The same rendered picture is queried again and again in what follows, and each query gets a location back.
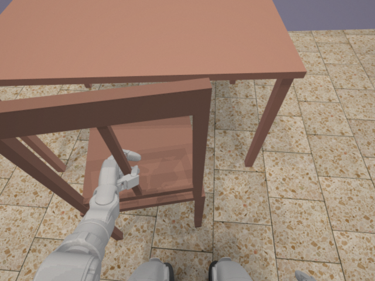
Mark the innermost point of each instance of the table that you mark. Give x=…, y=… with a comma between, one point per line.
x=58, y=42

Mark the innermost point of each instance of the robot right thigh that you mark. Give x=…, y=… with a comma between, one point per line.
x=229, y=271

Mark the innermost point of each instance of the robot left upper arm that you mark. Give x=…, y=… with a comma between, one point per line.
x=66, y=266

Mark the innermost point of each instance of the robot left shin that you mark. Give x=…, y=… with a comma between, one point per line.
x=155, y=259

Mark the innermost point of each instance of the robot left hand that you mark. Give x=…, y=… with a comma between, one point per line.
x=111, y=173

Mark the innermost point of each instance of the chair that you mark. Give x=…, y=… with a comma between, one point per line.
x=151, y=120

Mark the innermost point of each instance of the left robot forearm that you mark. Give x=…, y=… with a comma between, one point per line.
x=94, y=230

